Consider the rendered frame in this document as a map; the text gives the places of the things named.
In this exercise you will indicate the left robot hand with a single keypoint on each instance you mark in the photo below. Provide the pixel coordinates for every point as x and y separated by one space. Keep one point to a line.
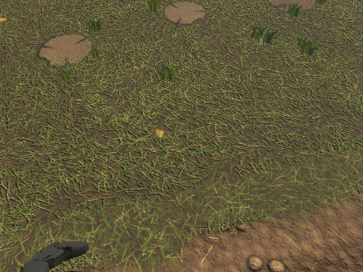
54 254

